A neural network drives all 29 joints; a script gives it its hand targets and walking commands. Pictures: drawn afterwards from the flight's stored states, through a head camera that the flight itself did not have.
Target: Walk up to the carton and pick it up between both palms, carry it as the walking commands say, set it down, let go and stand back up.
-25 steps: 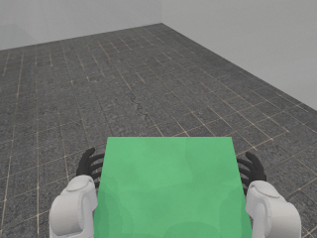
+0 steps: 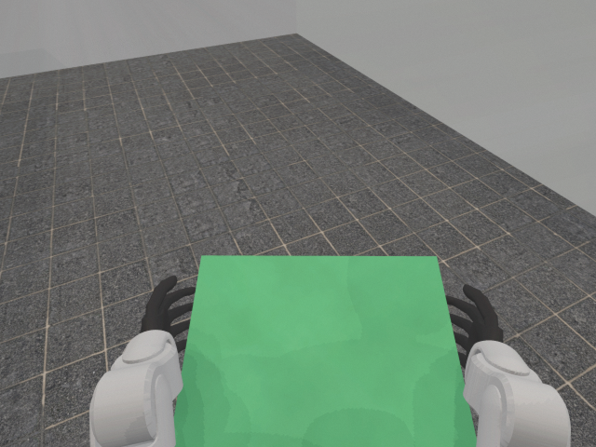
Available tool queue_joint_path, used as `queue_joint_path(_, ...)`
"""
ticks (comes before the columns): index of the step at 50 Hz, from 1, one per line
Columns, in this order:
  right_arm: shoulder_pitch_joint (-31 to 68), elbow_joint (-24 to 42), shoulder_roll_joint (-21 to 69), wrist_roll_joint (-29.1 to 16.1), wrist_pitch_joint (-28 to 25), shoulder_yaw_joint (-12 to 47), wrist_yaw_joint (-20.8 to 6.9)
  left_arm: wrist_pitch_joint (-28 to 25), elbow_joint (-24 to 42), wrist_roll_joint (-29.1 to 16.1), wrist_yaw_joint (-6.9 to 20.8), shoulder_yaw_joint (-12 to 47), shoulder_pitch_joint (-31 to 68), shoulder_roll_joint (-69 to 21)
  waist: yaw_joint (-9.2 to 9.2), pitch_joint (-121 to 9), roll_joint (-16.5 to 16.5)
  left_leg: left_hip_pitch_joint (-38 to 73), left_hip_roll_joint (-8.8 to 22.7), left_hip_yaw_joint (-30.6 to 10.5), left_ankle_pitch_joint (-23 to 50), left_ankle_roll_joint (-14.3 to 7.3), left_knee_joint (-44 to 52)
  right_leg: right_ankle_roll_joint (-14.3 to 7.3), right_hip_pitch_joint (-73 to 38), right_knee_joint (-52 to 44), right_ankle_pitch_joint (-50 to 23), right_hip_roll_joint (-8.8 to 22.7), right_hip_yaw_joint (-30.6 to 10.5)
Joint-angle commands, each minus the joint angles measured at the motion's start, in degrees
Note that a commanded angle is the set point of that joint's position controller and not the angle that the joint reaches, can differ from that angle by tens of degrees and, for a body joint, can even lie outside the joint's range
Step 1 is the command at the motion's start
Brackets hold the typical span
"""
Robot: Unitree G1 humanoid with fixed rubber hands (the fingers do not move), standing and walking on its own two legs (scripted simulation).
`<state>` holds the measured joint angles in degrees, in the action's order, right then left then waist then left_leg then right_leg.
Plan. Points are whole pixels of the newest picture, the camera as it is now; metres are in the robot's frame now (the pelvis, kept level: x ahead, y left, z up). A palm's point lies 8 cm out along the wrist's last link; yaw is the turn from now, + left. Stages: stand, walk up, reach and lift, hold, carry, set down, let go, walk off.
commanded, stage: carry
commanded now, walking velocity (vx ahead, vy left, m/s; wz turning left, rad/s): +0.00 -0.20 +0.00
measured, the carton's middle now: (317, 367) +0.25 -0.01 +0.01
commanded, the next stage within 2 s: none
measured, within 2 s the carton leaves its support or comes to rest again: neither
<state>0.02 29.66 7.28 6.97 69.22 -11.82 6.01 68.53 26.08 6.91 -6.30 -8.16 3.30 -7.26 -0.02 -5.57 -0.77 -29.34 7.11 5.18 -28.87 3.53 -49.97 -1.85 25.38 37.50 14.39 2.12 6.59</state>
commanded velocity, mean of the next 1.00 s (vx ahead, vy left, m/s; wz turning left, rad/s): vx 0.00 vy -0.20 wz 0.00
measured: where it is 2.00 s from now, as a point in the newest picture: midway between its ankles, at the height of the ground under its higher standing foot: outside the picture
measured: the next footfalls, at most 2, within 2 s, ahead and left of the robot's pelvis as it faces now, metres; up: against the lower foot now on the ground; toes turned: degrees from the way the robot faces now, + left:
left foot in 0.10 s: +0.04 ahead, +0.08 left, +0.00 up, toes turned +9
right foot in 0.30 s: +0.04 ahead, -0.20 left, +0.00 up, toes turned -7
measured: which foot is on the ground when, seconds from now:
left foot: up 0.00-0.08, down 0.10-0.34, up 0.36-0.58, down 0.60-0.92, up 0.94-1.00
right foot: down 0.00-0.12, up 0.14-0.28, down 0.30-0.62, up 0.64-0.86, down 0.88-1.00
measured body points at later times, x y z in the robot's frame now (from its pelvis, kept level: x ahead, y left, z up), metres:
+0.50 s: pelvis -0.08 -0.12 +0.00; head -0.09 -0.13 +0.45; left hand +0.17 +0.06 +0.09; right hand +0.16 -0.32 +0.08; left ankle -0.09 -0.01 -0.67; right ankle +0.00 -0.20 -0.72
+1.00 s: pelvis -0.17 -0.26 +0.00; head -0.17 -0.26 +0.45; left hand +0.09 -0.08 +0.09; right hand +0.08 -0.45 +0.08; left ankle -0.14 -0.10 -0.69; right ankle -0.10 -0.37 -0.72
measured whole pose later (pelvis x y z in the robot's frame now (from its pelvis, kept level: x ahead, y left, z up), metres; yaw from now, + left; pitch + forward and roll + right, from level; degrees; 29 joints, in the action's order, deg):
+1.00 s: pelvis -0.17 -0.26 +0.00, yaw +2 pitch +1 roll -1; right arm -0.1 30.8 7.3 6.5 69.6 -12.4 6.0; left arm 69.0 26.6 7.1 -6.4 -7.7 4.2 -7.3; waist 0.1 -3.4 -1.5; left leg -27.6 8.4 3.9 -31.3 4.4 -50.6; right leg -1.0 23.6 34.7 12.3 2.2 5.8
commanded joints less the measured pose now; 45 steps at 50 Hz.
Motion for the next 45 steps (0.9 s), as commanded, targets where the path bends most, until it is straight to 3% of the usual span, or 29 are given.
queue_joint_path(1,35.1,7.1,47.9,-26.9,0.4,50.3,-14.3,0.4,6.0,-22.6,12.7,41.4,22.3,-48.5,-0.68,-15.7,10.6,5.5,-2.9,2.9,3.5,-1.3,2.4,-6.8,-8.5,-13.5,-13.0,11.8,-10.6)
queue_joint_path(4,34.3,7.9,48.3,-26.7,0.2,49.7,-13.8,-0.2,7.2,-24.2,12.5,42.3,23.7,-50.1,0.36,-19.3,9.7,14.1,-0.5,0.1,13.3,-2.7,21.5,-6.3,-10.2,-9.2,-11.5,10.0,-9.3)
queue_joint_path(5,30.5,5.9,48.7,-26.5,0.7,49.4,-14.0,-0.3,9.4,-24.8,12.4,42.8,24.6,-48.7,0.88,-20.7,5.7,22.8,5.0,-8.3,14.2,-3.8,26.4,-4.1,-2.1,-2.5,-9.8,8.2,-9.4)
queue_joint_path(6,30.0,6.4,47.8,-25.6,0.4,48.9,-13.8,0.3,8.0,-25.0,12.8,43.6,23.0,-48.8,1.11,-20.5,-8.0,27.7,18.3,-24.5,22.8,-9.1,29.8,-0.2,8.5,5.0,0.3,2.5,-6.0)
queue_joint_path(7,28.0,2.6,47.7,-24.2,0.1,46.4,-13.5,0.5,9.8,-24.7,12.7,43.7,26.4,-47.9,0.91,-15.7,-16.3,20.4,22.2,-27.6,21.1,-14.2,29.4,1.0,9.4,11.6,12.1,2.7,-7.9)
queue_joint_path(10,31.4,3.9,47.5,-23.9,-0.1,47.5,-14.2,1.0,8.2,-24.2,13.7,44.9,28.4,-47.9,0.03,-6.8,-9.5,11.0,17.9,-16.4,10.3,-9.0,32.0,1.4,7.9,14.4,9.6,4.6,-8.4)
queue_joint_path(13,31.9,3.6,47.6,-23.2,-0.1,46.2,-13.3,1.4,7.8,-25.9,13.8,45.0,28.6,-48.0,-0.67,-8.2,-12.7,4.1,11.5,-5.2,8.9,-4.2,27.7,2.2,-6.5,-1.1,3.2,1.7,-2.2)
queue_joint_path(15,31.8,5.6,47.1,-23.6,-0.3,47.1,-12.9,1.2,6.7,-25.5,13.7,44.0,25.0,-47.0,-0.58,-14.0,-6.3,6.9,7.5,-1.4,17.8,-3.2,17.4,2.1,-13.0,-10.7,2.7,-0.3,-0.1)
queue_joint_path(16,29.1,5.7,45.8,-22.5,-0.4,47.5,-12.4,1.2,6.9,-25.9,14.3,44.4,24.5,-46.1,-0.25,-12.5,4.7,2.8,2.7,2.5,11.0,-2.2,10.3,2.1,-15.5,-17.5,4.3,2.8,-4.3)
queue_joint_path(17,29.8,7.0,45.2,-22.1,0.0,47.6,-12.0,1.4,5.3,-26.1,14.5,43.8,25.0,-46.1,-0.12,-11.3,20.5,-5.1,-3.9,6.0,0.3,1.5,2.1,-2.5,-13.7,-20.9,-3.8,15.3,-21.7)
queue_joint_path(18,32.2,7.2,44.0,-22.5,0.6,47.1,-12.4,1.3,6.0,-26.0,14.3,43.2,25.1,-46.7,-0.96,-9.7,23.6,-2.2,-4.0,1.8,-8.8,0.3,-9.2,-7.2,-4.1,-22.2,-1.3,17.4,-22.9)
queue_joint_path(19,31.6,6.4,45.6,-23.1,0.2,46.9,-12.7,1.0,7.7,-26.4,14.1,44.6,26.0,-48.8,-1.10,-12.5,11.7,-1.2,-4.7,2.2,-7.4,-0.5,-11.2,-8.5,-6.1,-21.7,3.2,16.6,-21.6)
queue_joint_path(21,31.4,6.7,46.8,-24.7,0.2,48.5,-13.0,0.9,7.4,-25.2,14.0,43.2,24.0,-49.2,-0.97,-15.1,6.8,-1.1,-2.7,1.0,-3.4,-1.3,-14.1,-8.8,-9.2,-18.7,-1.9,15.0,-14.0)
queue_joint_path(22,33.0,6.6,47.0,-25.4,0.6,49.2,-13.4,0.7,7.4,-23.7,13.4,41.9,24.1,-48.7,-1.16,-15.2,8.0,-2.1,-3.0,1.3,-1.3,-1.2,-14.0,-8.0,-9.6,-20.3,4.0,14.4,-15.9)
queue_joint_path(23,31.7,5.6,46.6,-25.5,0.5,49.5,-13.2,0.5,4.7,-23.0,13.3,40.7,20.6,-48.4,-0.53,-15.7,10.9,2.1,-2.7,1.5,0.0,-0.9,-8.5,-6.8,-10.3,-17.5,-1.8,10.8,-11.3)
queue_joint_path(24,31.7,5.6,47.0,-25.7,0.7,50.0,-13.4,0.5,6.2,-23.3,13.6,40.5,21.7,-47.8,-0.92,-14.8,13.2,-0.1,-3.7,2.1,0.1,-1.0,-4.9,-6.9,-12.7,-17.7,-6.3,10.9,-13.5)
queue_joint_path(26,32.5,8.1,48.1,-26.6,-0.3,50.1,-13.4,-0.8,11.7,-24.7,13.0,43.8,25.2,-48.9,-1.04,-17.1,11.5,3.6,-4.1,2.4,-0.6,-1.5,6.3,-7.8,-17.3,-15.8,-12.3,12.2,-12.5)
queue_joint_path(28,33.0,10.3,45.7,-26.2,-0.4,49.6,-13.2,-0.2,8.8,-24.0,12.5,44.4,22.1,-49.0,-1.01,-18.9,9.3,14.2,-5.7,4.3,4.0,-3.1,18.0,-7.0,-10.7,-19.5,1.0,13.1,-15.0)
queue_joint_path(29,29.2,7.3,46.1,-25.8,-0.1,48.7,-13.2,0.0,8.1,-23.5,12.1,43.5,21.5,-47.6,0.09,-19.5,2.1,25.8,-2.4,0.6,9.3,-3.8,29.6,-4.3,-5.2,-15.2,1.4,9.7,-11.2)
queue_joint_path(31,27.0,4.1,46.9,-24.3,-0.2,47.5,-13.0,1.0,8.4,-23.4,12.6,44.5,22.2,-46.1,1.01,-12.4,-18.6,24.4,24.5,-31.6,10.0,-13.2,35.4,3.8,12.1,5.8,9.9,0.7,-4.1)
queue_joint_path(32,26.1,3.8,49.3,-23.7,-0.5,46.7,-13.4,0.6,11.3,-24.7,13.0,46.1,27.5,-49.3,0.77,-8.7,-14.3,15.5,24.8,-29.1,14.1,-16.4,35.1,2.4,10.1,18.9,10.9,3.1,-11.2)
queue_joint_path(33,28.1,6.7,48.5,-23.8,-1.0,47.6,-13.9,0.1,12.9,-25.1,13.1,47.2,29.0,-49.1,0.57,-6.5,-7.6,15.5,21.5,-23.7,14.0,-14.0,35.0,2.5,10.5,19.9,6.9,2.6,-12.5)
queue_joint_path(35,32.3,8.5,48.3,-24.7,-0.7,47.3,-14.2,0.6,9.0,-25.3,13.4,46.3,28.8,-50.9,-0.02,-7.2,-3.8,17.0,16.9,-13.0,25.3,-10.3,31.3,2.7,11.0,21.8,5.6,2.3,-10.0)
queue_joint_path(36,34.2,8.7,47.6,-25.0,-1.0,47.4,-14.2,0.6,7.6,-25.0,13.3,46.1,27.5,-50.3,0.27,-7.7,-7.1,20.2,14.6,-11.6,35.1,-9.4,28.7,3.1,11.4,18.3,5.4,1.1,-7.5)
queue_joint_path(38,29.2,7.1,45.8,-23.5,-0.6,46.1,-13.7,0.7,9.2,-26.2,13.4,47.2,27.2,-48.7,0.43,-9.2,-9.3,20.0,12.9,-8.3,36.5,-8.5,26.9,3.4,8.0,13.4,7.1,0.4,-3.9)
queue_joint_path(39,30.5,6.1,48.0,-23.9,-0.6,46.5,-13.5,0.9,9.7,-26.3,13.4,46.9,28.5,-49.4,0.32,-8.9,-14.5,18.5,11.5,-5.3,43.5,-7.2,24.0,3.6,3.4,6.0,8.7,1.0,-3.6)
queue_joint_path(41,28.0,8.8,46.1,-24.0,-0.7,46.2,-13.4,0.6,12.1,-26.2,13.1,46.4,26.1,-47.5,0.59,-10.1,-16.2,16.4,11.0,-5.8,36.6,-6.4,25.0,3.9,-2.8,-0.9,7.0,-1.9,-0.1)
queue_joint_path(43,28.9,8.5,43.9,-22.9,-0.3,45.5,-12.6,1.5,7.1,-25.1,12.8,44.7,21.7,-46.8,-0.46,-12.9,-10.8,14.7,9.6,-3.9,33.6,-4.2,18.9,4.1,-11.8,-14.0,-0.2,-3.4,3.2)
queue_joint_path(45,23.9,4.4,42.8,-21.6,0.4,44.8,-12.5,1.6,6.4,-24.6,12.8,43.7,22.6,-44.9,-0.11,-16.4,2.0,7.4,3.4,1.3,22.6,-0.8,8.2,2.8,-22.0,-16.3,-16.5,5.2,-4.7)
